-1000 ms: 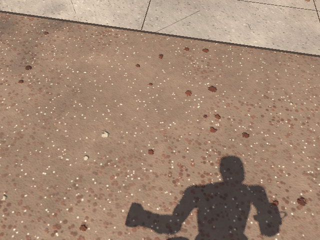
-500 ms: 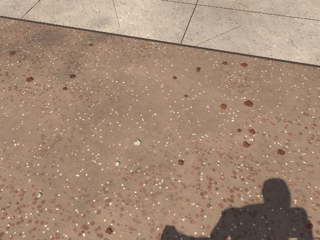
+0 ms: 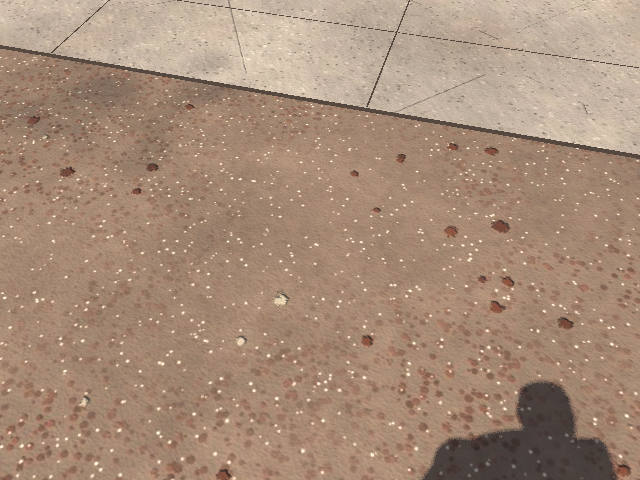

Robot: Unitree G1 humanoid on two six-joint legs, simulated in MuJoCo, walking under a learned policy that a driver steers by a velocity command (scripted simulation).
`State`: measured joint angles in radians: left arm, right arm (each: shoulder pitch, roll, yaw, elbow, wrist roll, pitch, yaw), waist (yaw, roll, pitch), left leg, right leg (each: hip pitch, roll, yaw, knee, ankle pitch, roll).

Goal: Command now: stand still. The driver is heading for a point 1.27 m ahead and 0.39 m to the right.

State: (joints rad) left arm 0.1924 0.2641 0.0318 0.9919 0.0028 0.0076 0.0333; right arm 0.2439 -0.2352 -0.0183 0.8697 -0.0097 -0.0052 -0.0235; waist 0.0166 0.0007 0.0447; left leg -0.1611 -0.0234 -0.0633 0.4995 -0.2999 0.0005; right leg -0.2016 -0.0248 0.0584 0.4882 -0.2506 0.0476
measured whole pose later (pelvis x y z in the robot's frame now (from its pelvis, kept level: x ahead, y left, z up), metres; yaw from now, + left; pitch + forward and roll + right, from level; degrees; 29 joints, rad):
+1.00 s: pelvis +0.01 -0.01 +0.00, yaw -1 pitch -1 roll +0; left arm 0.28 0.18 0.00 1.12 0.00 -0.01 0.04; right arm 0.33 -0.18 0.01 1.08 0.00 -0.02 -0.04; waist 0.00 0.00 0.04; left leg -0.17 -0.01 -0.06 0.52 -0.32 -0.02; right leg -0.23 -0.01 0.06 0.53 -0.28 0.03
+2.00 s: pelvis +0.00 -0.02 +0.00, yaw -1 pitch -1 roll +0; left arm 0.31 0.16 0.01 1.10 -0.01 0.00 0.05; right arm 0.37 -0.15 0.00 1.10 0.01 -0.01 -0.05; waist 0.00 0.00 0.04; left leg -0.19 0.00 -0.05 0.51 -0.31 -0.03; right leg -0.24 0.00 0.06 0.52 -0.26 0.02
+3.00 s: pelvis -0.02 +0.02 +0.02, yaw +0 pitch +3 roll -2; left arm 0.16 0.25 0.07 0.95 -0.03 -0.08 0.00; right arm 0.51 -0.22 -0.04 1.00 0.01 -0.07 -0.03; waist -0.08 -0.01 -0.06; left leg 0.02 -0.01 -0.04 0.14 -0.21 0.05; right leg -0.57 -0.06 0.00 0.67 -0.07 0.01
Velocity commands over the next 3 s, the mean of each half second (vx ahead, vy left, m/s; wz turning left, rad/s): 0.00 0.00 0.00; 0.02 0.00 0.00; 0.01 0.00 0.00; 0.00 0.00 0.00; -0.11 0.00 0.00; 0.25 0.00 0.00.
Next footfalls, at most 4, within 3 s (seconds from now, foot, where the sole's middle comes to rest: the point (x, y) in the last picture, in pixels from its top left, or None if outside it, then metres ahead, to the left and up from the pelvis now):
2.52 left None -0.07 0.12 -0.77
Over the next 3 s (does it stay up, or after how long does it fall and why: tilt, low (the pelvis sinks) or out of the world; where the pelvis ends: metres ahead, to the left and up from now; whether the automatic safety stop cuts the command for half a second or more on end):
stays up -0.02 0.02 0.02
